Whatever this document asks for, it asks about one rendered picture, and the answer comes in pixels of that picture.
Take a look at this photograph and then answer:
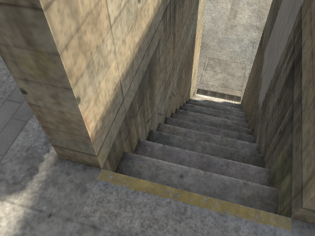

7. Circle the stairs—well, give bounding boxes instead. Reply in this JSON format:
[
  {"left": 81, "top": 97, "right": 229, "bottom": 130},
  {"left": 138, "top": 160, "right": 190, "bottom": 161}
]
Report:
[{"left": 115, "top": 93, "right": 279, "bottom": 214}]

